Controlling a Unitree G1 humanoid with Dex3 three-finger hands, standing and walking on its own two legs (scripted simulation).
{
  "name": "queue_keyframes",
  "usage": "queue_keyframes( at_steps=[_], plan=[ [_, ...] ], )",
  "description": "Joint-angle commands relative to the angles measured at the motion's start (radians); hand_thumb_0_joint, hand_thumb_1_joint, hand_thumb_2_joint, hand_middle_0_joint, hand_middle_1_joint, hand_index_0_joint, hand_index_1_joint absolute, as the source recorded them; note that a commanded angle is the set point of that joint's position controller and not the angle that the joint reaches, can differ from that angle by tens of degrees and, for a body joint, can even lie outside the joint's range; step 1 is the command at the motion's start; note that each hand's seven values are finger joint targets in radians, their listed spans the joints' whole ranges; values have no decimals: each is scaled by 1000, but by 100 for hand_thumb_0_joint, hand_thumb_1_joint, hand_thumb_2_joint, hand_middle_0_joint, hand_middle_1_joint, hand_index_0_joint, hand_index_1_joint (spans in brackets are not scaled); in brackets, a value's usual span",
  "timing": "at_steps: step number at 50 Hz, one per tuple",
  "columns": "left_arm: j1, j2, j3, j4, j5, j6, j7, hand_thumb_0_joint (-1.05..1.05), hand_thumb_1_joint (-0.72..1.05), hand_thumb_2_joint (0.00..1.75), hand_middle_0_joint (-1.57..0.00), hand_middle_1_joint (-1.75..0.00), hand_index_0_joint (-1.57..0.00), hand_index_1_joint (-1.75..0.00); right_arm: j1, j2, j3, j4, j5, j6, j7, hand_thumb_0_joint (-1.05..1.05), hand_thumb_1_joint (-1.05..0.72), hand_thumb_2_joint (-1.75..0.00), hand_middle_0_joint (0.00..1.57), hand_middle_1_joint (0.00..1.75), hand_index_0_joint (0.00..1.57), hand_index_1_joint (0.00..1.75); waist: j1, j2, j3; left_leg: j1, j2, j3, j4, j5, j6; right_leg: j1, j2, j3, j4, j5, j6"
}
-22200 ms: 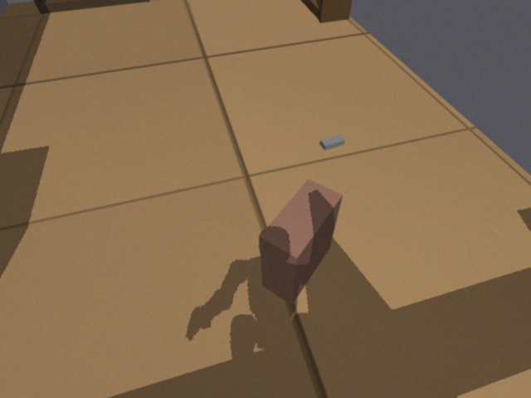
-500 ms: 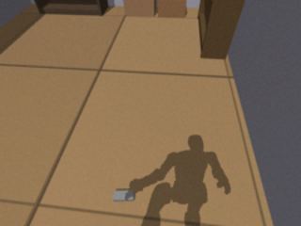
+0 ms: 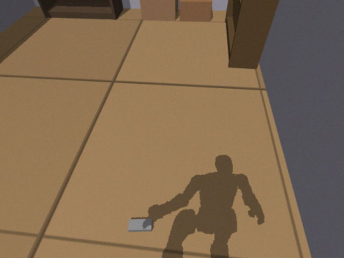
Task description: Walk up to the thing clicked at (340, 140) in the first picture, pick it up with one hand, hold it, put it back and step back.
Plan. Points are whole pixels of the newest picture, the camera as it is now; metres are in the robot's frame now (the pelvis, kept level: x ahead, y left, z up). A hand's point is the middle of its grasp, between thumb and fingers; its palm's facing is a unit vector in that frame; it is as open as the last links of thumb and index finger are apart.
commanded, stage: stand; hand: left
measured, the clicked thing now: (140, 225) +0.41 +0.21 -0.77
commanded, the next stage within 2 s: none
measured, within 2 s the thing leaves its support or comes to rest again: neither
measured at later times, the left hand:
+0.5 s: hand out of the picture +0.07 +0.25 -0.16, palm faces -0.03 -0.94 -0.35, open 7.4 cm
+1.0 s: hand out of the picture +0.07 +0.26 -0.16, palm faces -0.03 -0.94 -0.34, open 7.4 cm
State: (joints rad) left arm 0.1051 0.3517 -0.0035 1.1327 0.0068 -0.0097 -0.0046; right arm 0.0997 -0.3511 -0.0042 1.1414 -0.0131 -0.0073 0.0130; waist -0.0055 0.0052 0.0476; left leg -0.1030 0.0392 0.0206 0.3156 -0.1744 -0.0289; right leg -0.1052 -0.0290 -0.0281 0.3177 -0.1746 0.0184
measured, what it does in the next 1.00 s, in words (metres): stands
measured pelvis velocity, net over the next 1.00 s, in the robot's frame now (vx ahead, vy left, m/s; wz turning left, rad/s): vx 0.00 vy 0.00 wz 0.00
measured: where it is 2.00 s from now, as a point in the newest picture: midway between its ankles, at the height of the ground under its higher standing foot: outside the picture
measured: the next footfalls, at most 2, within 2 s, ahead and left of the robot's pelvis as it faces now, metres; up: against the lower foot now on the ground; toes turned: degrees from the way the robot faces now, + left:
none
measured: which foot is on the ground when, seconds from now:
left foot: down 0.00-1.00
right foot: down 0.00-1.00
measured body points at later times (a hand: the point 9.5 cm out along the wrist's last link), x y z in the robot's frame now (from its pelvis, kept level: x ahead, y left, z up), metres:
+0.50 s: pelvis +0.00 +0.00 +0.00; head +0.01 +0.00 +0.45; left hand +0.07 +0.30 -0.13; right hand +0.08 -0.30 -0.13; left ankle +0.00 +0.14 -0.75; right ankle +0.00 -0.13 -0.75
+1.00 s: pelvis +0.00 +0.00 +0.00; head +0.01 +0.00 +0.45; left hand +0.07 +0.30 -0.13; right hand +0.08 -0.30 -0.13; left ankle +0.00 +0.14 -0.75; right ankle +0.00 -0.13 -0.75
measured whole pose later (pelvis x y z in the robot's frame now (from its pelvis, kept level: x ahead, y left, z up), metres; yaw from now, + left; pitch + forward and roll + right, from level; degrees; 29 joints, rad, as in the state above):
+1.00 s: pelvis +0.00 +0.00 +0.00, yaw +0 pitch -2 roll +0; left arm 0.12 0.35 0.00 1.13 0.01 -0.01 -0.01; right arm 0.12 -0.35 0.00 1.13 -0.01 -0.01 0.01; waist 0.00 0.00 0.05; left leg -0.10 0.04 0.02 0.32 -0.18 -0.03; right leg -0.10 -0.03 -0.03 0.32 -0.18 0.02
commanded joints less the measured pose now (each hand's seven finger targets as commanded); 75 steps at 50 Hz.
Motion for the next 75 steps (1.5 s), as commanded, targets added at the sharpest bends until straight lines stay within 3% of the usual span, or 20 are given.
queue_keyframes(
  at_steps=[1, 5, 13, 49, 57, 75],
  plan=[
    [-36, 214, 45, -60, 2, -21, 11, 0, 90, 90, -20, -30, -20, -30, -43, -213, -34, -59, 3, -20, -17, 0, -90, -90, 20, 30, 20, 30, 2, -3, -76, 10, 103, -78, -41, 139, 38, 15, -115, 85, -54, 144, -28],
    [-41, 218, 47, -59, 2, -19, 10, 0, 90, 90, -20, -30, -20, -30, -40, -208, -31, -62, 4, -17, -17, 0, -90, -90, 20, 30, 20, 30, 0, -4, -55, -5, 97, -77, -51, 86, 36, 0, -113, 88, -60, 97, -28],
    [-30, 218, 47, -62, 3, -20, 10, 0, 90, 90, -20, -30, -20, -30, -46, -213, -34, -67, 3, -20, -18, 0, -90, -90, 20, 30, 20, 30, 4, 3, -78, 16, 102, -78, -42, 142, 35, 3, -112, 86, -48, 141, -32],
    [-14, 215, 45, -63, 3, -19, 9, 0, 90, 90, -20, -30, -20, -30, -28, -218, -33, -73, 4, -19, -18, 0, -90, -90, 20, 30, 20, 30, 7, 0, -56, 5, 101, -80, -45, 102, 42, 2, -112, 86, -53, 108, -31],
    [-18, 216, 46, -68, 5, -18, 10, 0, 90, 90, -20, -30, -20, -30, -29, -215, -32, -76, 3, -19, -20, 0, -90, -90, 20, 30, 20, 30, 7, -1, -73, 15, 100, -75, -40, 144, 42, 9, -114, 85, -45, 155, -32],
    [-16, 216, 45, -69, 4, -19, 12, 0, 90, 90, -20, -30, -20, -30, -24, -214, -34, -74, 3, -19, -20, 0, -90, -90, 20, 30, 20, 30, 5, -3, -72, 18, 103, -76, -39, 150, 43, 16, -116, 84, -44, 157, -31]
  ],
)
